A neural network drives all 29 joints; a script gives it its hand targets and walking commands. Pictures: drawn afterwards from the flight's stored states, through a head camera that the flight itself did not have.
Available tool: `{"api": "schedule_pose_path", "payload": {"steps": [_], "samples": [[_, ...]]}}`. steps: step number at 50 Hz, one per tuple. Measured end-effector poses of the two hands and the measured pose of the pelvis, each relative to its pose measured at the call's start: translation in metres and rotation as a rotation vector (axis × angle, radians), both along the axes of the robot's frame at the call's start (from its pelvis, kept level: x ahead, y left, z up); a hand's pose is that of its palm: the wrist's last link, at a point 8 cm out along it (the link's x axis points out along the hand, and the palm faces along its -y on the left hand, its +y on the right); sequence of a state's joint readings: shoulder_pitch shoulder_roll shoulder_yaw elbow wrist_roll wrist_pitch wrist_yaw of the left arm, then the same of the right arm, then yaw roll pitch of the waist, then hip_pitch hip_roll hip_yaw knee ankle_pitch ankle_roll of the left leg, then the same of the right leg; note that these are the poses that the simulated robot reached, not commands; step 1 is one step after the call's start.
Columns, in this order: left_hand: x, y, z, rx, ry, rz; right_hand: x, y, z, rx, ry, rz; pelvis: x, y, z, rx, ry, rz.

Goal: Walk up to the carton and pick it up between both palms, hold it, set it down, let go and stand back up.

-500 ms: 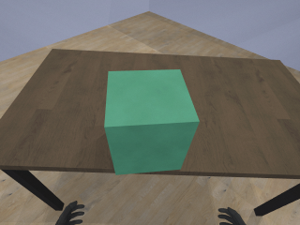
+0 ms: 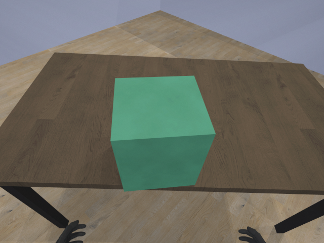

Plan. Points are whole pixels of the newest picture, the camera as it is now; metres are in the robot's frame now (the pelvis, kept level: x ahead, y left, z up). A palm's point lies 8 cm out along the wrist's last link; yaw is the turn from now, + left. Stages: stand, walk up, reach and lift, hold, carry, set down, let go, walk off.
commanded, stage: stand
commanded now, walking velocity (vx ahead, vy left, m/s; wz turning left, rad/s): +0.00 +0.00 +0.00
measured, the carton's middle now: (157, 135) +0.40 +0.03 +0.04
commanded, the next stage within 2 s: none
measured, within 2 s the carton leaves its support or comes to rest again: neither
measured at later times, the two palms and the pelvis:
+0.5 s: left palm out of the picture +0.07 +0.29 -0.11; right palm out of the picture +0.12 -0.25 -0.09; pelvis +0.00 +0.00 +0.00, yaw +0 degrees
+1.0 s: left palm out of the picture +0.05 +0.30 -0.11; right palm out of the picture +0.11 -0.25 -0.10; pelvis -0.01 +0.00 +0.00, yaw +0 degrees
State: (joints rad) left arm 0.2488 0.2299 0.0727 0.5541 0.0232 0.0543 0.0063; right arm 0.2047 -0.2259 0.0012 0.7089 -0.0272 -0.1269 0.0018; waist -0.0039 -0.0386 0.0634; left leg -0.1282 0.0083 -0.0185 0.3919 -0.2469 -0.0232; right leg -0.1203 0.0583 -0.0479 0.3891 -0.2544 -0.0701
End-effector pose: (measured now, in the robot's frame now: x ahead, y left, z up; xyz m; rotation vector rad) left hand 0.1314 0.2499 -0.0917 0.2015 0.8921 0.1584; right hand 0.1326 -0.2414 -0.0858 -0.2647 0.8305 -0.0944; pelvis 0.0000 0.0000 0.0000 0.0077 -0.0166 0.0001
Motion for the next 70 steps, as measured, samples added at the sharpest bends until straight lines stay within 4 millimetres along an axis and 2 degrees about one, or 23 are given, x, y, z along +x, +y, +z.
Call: {"api": "schedule_pose_path", "payload": {"steps": [6, 12, 20, 34, 70], "samples": [[-0.023, 0.028, -0.008, 0.067, 0.084, 0.0, -0.008, -0.007, -0.003, -0.011, 0.061, -0.045, -0.001, 0.001, 0.0, -0.001, -0.001, 0.0], [-0.04, 0.039, -0.014, 0.088, 0.149, 0.01, -0.01, -0.008, -0.005, -0.011, 0.081, -0.055, -0.001, 0.001, 0.0, -0.001, -0.001, 0.0], [-0.056, 0.042, -0.021, 0.086, 0.209, 0.026, -0.012, -0.009, -0.007, -0.011, 0.105, -0.065, -0.001, 0.001, 0.0, -0.001, -0.001, 0.0], [-0.071, 0.046, -0.023, 0.097, 0.255, 0.042, -0.014, -0.007, -0.01, 0.002, 0.105, -0.068, -0.002, 0.001, 0.0, -0.001, -0.01, 0.0], [-0.092, 0.052, -0.019, 0.118, 0.291, 0.07, -0.033, -0.006, -0.022, 0.028, 0.146, -0.087, -0.009, 0.001, 0.0, -0.001, -0.034, -0.001]]}}
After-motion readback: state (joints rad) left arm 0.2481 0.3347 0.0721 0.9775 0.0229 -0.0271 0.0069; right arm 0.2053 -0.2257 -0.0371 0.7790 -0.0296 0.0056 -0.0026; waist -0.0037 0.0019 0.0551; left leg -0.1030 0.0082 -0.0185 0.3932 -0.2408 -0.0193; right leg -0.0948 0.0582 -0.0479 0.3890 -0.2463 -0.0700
